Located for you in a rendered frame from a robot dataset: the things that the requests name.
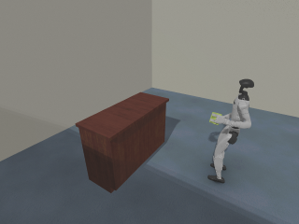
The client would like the robot left forearm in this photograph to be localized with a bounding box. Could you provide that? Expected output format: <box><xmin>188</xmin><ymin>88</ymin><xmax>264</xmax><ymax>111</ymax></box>
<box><xmin>223</xmin><ymin>119</ymin><xmax>251</xmax><ymax>129</ymax></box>

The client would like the sponge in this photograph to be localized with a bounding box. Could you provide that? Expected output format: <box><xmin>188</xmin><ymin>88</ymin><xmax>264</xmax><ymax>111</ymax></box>
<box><xmin>209</xmin><ymin>112</ymin><xmax>222</xmax><ymax>125</ymax></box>

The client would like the left robot hand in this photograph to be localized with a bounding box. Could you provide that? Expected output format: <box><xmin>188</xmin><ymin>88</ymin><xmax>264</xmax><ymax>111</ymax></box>
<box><xmin>210</xmin><ymin>113</ymin><xmax>225</xmax><ymax>124</ymax></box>

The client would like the robot left shin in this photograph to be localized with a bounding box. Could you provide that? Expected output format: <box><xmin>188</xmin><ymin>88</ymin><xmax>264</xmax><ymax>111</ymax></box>
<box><xmin>213</xmin><ymin>156</ymin><xmax>222</xmax><ymax>179</ymax></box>

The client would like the robot right thigh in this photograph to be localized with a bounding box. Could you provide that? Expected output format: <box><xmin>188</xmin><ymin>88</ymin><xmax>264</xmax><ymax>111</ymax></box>
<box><xmin>217</xmin><ymin>125</ymin><xmax>229</xmax><ymax>144</ymax></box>

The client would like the robot right forearm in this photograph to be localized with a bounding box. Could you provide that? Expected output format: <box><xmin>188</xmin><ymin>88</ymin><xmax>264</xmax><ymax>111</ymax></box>
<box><xmin>223</xmin><ymin>112</ymin><xmax>232</xmax><ymax>119</ymax></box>

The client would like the table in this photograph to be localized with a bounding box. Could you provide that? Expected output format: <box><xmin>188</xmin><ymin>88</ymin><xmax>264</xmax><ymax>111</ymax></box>
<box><xmin>76</xmin><ymin>92</ymin><xmax>169</xmax><ymax>193</ymax></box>

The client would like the left robot upper arm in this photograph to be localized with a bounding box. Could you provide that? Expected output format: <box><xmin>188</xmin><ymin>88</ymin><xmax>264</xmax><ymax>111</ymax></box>
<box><xmin>238</xmin><ymin>101</ymin><xmax>251</xmax><ymax>126</ymax></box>

